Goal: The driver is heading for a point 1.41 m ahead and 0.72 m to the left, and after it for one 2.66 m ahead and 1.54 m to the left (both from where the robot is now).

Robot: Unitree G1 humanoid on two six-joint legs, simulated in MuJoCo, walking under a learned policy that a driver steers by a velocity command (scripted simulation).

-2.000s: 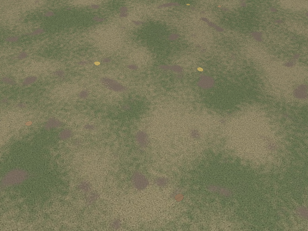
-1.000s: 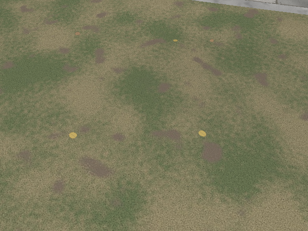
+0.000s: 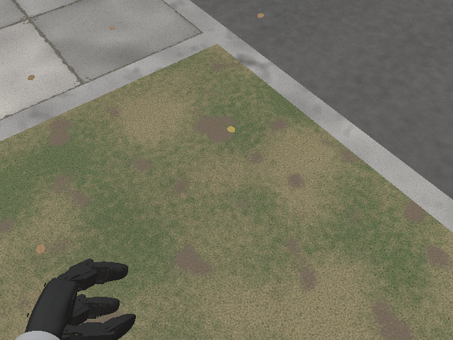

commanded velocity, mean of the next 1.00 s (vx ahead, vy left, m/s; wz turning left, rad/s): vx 0.45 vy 0.00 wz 0.60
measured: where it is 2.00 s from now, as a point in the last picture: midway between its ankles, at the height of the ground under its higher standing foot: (2, 230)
